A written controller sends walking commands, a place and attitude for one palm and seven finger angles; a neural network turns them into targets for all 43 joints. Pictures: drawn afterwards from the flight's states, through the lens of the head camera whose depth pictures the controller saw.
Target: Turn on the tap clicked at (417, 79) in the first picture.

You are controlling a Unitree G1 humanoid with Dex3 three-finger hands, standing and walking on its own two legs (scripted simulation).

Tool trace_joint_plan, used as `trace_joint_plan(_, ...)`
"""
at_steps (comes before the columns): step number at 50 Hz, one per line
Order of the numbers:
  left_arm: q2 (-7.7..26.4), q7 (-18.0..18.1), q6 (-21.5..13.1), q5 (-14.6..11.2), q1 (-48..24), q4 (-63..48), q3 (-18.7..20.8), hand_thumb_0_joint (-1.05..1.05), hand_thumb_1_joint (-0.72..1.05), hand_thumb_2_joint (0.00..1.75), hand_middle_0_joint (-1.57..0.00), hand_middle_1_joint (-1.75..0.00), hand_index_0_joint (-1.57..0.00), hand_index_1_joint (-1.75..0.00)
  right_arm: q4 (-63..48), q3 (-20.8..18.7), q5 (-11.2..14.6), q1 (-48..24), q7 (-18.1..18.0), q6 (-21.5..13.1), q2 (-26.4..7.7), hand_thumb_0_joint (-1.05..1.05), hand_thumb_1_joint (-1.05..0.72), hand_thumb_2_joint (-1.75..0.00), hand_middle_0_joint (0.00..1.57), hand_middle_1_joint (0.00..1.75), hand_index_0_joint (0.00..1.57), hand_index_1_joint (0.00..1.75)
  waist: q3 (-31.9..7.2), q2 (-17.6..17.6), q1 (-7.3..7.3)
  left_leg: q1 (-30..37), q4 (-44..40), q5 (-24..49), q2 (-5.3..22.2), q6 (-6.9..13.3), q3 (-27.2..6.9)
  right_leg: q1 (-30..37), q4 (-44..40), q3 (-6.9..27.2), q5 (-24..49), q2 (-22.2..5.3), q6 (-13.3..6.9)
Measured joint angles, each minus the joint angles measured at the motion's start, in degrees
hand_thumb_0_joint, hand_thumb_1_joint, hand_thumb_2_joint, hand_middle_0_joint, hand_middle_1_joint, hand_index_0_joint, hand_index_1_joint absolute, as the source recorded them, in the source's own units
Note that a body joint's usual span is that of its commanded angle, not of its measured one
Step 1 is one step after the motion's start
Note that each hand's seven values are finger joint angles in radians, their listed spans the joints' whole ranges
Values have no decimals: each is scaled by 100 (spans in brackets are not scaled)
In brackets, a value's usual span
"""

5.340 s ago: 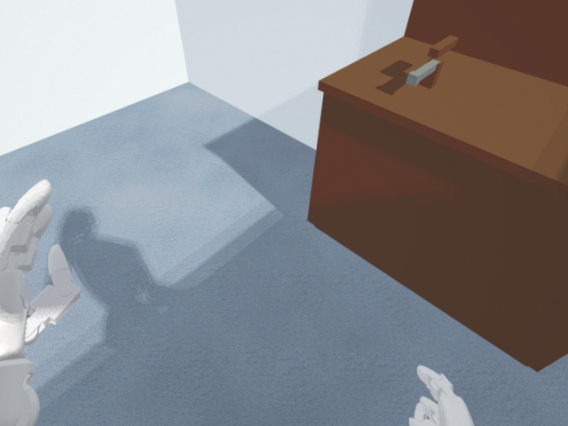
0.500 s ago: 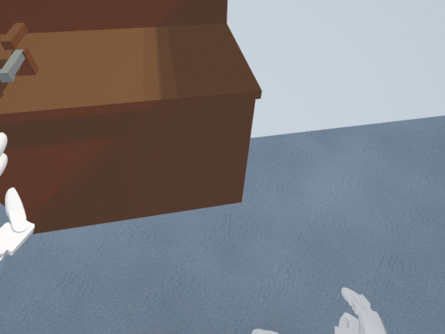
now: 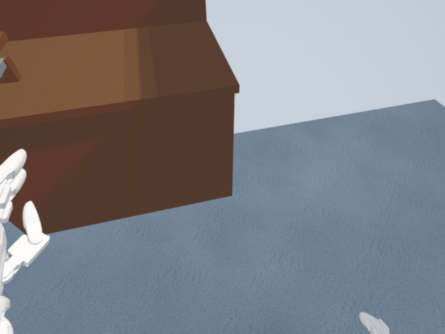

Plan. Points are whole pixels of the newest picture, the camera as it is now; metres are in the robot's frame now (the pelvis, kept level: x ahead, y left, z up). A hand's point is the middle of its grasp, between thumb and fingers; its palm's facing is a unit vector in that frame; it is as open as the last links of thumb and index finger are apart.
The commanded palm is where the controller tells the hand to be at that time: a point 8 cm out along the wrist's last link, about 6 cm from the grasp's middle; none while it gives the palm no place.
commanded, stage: take the last steps up to it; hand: left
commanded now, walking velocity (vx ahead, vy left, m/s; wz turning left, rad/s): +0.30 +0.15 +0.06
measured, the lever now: out of the picture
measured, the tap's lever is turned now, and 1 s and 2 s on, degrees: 0 0 0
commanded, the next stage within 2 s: come to a stop and stand still in 1.42 s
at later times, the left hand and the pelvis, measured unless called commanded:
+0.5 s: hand (32, 203) +0.27 +0.29 +0.15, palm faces +0.40 -0.80 -0.44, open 7.4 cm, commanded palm +0.21 +0.34 +0.17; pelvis +0.06 +0.05 -0.01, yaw +2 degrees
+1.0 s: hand (27, 134) +0.39 +0.35 +0.17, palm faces +0.35 -0.78 -0.52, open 7.4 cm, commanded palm +0.34 +0.41 +0.17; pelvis +0.18 +0.13 -0.02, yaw +0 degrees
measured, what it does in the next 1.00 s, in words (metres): walks ahead: left foot, then left foot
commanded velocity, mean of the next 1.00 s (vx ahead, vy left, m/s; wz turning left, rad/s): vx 0.29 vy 0.15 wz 0.02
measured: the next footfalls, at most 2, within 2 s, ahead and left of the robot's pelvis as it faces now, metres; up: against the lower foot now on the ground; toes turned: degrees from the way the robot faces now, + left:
left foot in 0.10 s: +0.04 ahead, +0.15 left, +0.00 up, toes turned +7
left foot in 0.66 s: +0.19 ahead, +0.25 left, +0.00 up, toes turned +8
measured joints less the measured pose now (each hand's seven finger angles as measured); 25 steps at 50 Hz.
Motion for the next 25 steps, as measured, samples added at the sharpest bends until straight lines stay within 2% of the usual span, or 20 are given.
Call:
trace_joint_plan(5,-176,54,-4,54,-266,-156,-207,2,89,90,-21,-30,-21,-30,-96,-54,-36,0,-61,-141,-50,1,-91,-90,20,30,20,30,-26,-35,66,724,-1130,190,-35,107,35,-47,461,-69,-293,-95,165)
trace_joint_plan(7,-110,64,-55,59,-414,-167,-158,2,89,90,-21,-30,-21,-30,-160,-37,-30,-104,-77,-186,66,1,-91,-90,20,30,20,30,36,-113,69,761,-1062,663,-95,60,70,-187,1042,51,-842,-129,203)
trace_joint_plan(9,-12,51,-103,90,-513,-50,-63,2,89,90,-21,-30,-21,-30,-185,25,-17,-186,-61,-256,256,1,-91,-90,19,30,20,30,1,-115,51,776,-920,545,-108,43,102,-492,2020,97,-1425,-86,236)
trace_joint_plan(11,89,16,-121,94,-570,104,24,2,89,90,-21,-30,-21,-30,-180,112,-14,-209,-17,-333,446,1,-91,-90,19,30,20,30,-82,-15,-15,787,-908,434,-93,74,36,-701,2606,10,-1581,-47,272)
trace_joint_plan(13,113,-6,-118,49,-566,180,77,2,89,90,-21,-30,-21,-30,-166,216,4,-210,42,-383,585,1,-91,-90,20,30,20,30,-123,125,-3,822,-925,390,-60,67,1,-681,2433,-132,-1561,-46,315)
trace_joint_plan(15,92,-13,-118,5,-504,176,99,2,89,90,-21,-30,-21,-30,-158,317,15,-207,90,-416,676,1,-91,-90,20,30,20,30,-123,253,57,832,-847,296,-33,34,21,-492,1814,-269,-1381,-47,341)
trace_joint_plan(17,101,-31,-118,-6,-468,142,84,2,89,90,-21,-30,-21,-30,-166,393,16,-197,121,-425,729,1,-91,-90,20,30,21,30,-91,336,102,726,-516,71,-39,3,12,-170,1003,-349,-970,-30,287)
trace_joint_plan(18,74,-52,-125,17,-523,154,36,2,89,90,-21,-30,-21,-30,-143,402,17,-222,134,-411,712,1,-91,-90,20,30,21,30,-36,434,120,582,-161,-80,8,43,-22,-136,923,-403,-602,-1,175)
trace_joint_plan(20,-57,-116,-132,26,-679,252,-122,2,89,90,-21,-30,-21,-30,26,383,11,-337,170,-308,639,1,-91,-90,20,30,21,30,95,548,159,83,1114,-332,-47,42,-215,-139,1135,-485,-678,-23,84)
trace_joint_plan(23,-273,-194,-157,6,-687,374,-212,1,89,90,-21,-30,-21,-30,197,334,-2,-456,223,-164,528,1,-91,-90,20,30,21,30,236,473,238,-607,2496,-85,-107,-76,-308,24,961,-395,-780,-111,143)
trace_joint_plan(25,-291,-211,-178,19,-549,308,-159,2,89,90,-21,-30,-21,-30,170,313,-5,-498,212,-96,471,1,-91,-90,20,30,21,30,317,351,207,-877,2494,73,21,-105,-302,137,706,-316,-673,-177,231)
